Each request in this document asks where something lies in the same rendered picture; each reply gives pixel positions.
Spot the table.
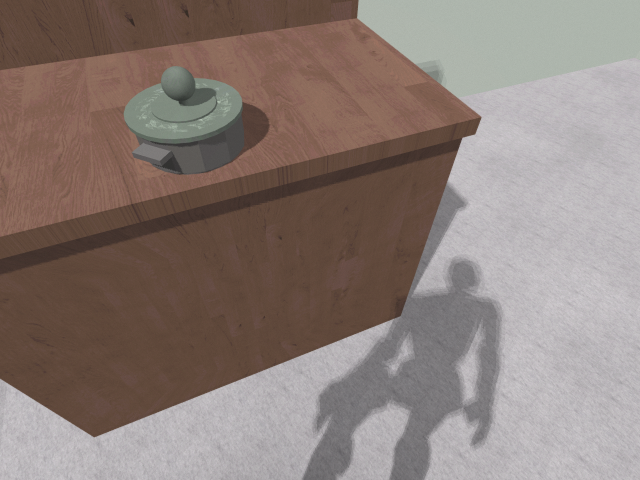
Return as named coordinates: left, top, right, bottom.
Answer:
left=0, top=0, right=482, bottom=437

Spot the lid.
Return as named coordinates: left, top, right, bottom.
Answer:
left=124, top=78, right=243, bottom=144

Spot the pot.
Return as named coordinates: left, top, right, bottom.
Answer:
left=132, top=115, right=244, bottom=175

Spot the knob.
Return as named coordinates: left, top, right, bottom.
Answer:
left=161, top=66, right=196, bottom=101

